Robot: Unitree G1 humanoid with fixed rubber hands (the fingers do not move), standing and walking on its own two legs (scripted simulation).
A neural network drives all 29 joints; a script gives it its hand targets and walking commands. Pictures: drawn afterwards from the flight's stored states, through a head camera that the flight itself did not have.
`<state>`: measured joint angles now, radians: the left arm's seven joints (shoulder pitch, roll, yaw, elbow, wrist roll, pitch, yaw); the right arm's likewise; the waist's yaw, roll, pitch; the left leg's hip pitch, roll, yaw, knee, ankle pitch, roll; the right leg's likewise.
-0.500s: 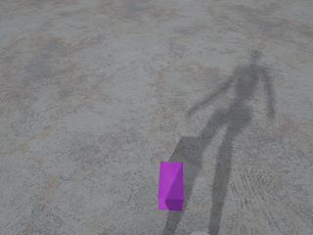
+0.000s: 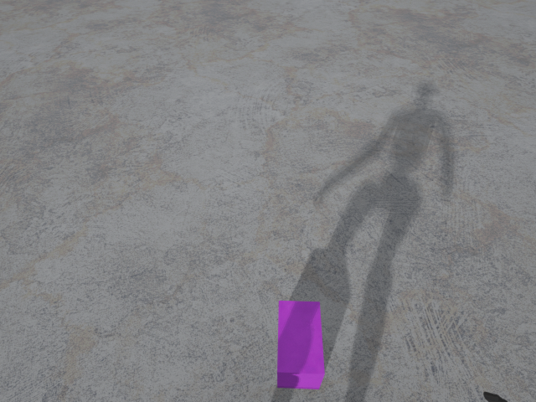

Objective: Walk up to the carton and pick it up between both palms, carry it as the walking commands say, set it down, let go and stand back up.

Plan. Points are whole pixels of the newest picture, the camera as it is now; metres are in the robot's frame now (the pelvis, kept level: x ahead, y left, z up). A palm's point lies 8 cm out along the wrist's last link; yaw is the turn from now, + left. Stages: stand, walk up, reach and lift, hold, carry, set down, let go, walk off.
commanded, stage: walk up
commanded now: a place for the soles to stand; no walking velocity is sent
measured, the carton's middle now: (298, 344) +0.44 -0.06 -0.68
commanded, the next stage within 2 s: stand in 1.88 s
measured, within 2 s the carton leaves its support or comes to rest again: neither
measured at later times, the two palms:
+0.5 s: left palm out of the picture +0.12 +0.31 -0.08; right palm out of the picture +0.11 -0.34 -0.09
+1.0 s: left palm out of the picture +0.11 +0.27 -0.08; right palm out of the picture +0.05 -0.40 -0.09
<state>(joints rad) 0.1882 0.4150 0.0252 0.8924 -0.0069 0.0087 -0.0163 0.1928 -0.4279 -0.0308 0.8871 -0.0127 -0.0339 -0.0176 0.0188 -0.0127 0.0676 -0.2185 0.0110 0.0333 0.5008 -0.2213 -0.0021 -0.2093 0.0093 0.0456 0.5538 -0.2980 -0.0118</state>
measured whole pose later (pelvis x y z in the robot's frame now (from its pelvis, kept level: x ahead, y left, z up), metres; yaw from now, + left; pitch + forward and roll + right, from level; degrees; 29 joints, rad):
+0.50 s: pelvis +0.00 -0.01 +0.01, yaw -2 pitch -2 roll +0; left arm 0.10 0.43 0.01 0.97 0.01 0.01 -0.02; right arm 0.08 -0.45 -0.02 0.99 0.00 -0.01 -0.01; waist 0.00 0.02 0.07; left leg -0.19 0.05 0.05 0.44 -0.20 -0.02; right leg -0.18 0.04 0.06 0.46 -0.23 -0.02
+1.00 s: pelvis -0.01 -0.05 +0.01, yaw -5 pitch -2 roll +1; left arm 0.16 0.43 0.05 0.92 0.03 0.03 -0.04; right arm 0.16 -0.48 -0.04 0.96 0.00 0.00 -0.02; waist 0.02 0.01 0.08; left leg -0.30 0.04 0.01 0.68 -0.44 0.00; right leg -0.21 0.05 0.03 0.46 -0.21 -0.06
